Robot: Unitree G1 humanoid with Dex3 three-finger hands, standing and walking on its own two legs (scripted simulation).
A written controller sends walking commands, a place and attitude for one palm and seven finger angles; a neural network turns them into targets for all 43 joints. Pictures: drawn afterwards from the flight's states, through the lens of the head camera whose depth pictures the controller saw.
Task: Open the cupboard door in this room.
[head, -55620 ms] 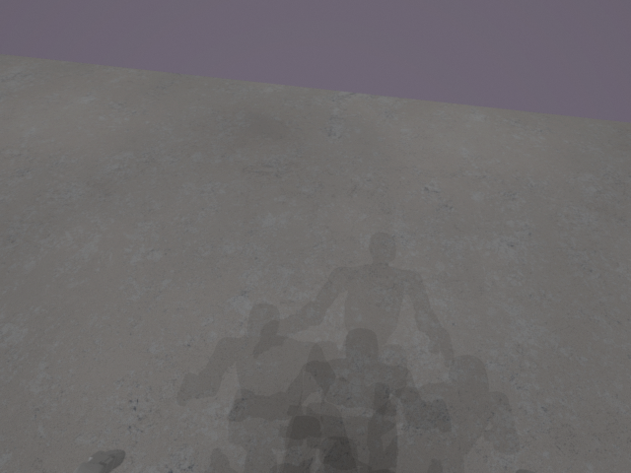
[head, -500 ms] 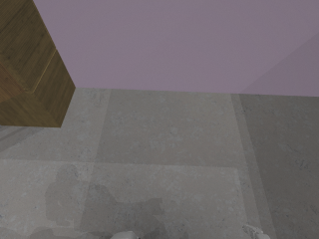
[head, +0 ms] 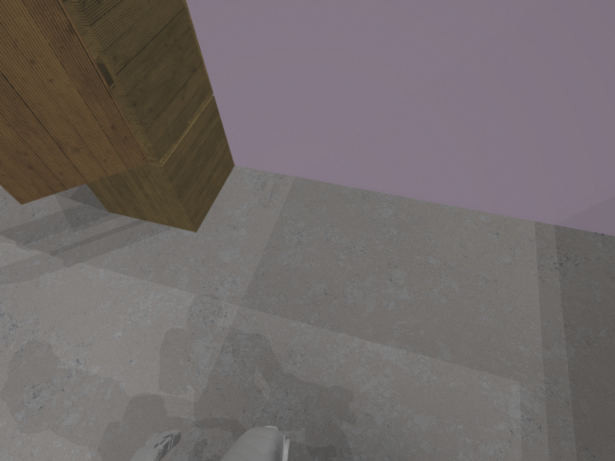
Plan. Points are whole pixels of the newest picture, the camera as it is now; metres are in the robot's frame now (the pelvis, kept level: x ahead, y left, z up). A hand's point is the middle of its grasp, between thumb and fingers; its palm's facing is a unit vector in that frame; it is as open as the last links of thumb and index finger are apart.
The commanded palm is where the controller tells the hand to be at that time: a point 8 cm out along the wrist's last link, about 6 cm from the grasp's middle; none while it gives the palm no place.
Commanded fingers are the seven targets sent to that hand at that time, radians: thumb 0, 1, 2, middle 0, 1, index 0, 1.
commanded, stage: turn to face it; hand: left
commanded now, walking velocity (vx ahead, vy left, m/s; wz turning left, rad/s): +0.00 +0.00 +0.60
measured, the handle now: out of the picture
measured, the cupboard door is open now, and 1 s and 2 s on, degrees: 41 41 41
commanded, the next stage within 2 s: take the last steps up to it in 0.72 s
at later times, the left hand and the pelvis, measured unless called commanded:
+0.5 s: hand out of the picture +0.04 +0.25 -0.16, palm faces +0.28 -0.93 -0.26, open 7.4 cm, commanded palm none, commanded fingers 0.00 0.90 0.90 -0.20 -0.30 -0.20 -0.30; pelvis +0.02 +0.02 +0.01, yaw +15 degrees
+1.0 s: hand out of the picture -0.03 +0.17 -0.16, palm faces +0.48 -0.85 -0.22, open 7.3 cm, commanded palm none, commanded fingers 0.00 0.90 0.90 -0.20 -0.30 -0.20 -0.30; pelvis +0.05 +0.00 +0.01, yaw +26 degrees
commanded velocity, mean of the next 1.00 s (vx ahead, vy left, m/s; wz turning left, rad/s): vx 0.06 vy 0.03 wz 0.34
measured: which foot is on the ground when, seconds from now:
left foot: up 0.00-0.20, down 0.22-0.64, up 0.66-1.00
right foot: down 0.00-0.22, up 0.24-0.62, down 0.64-1.00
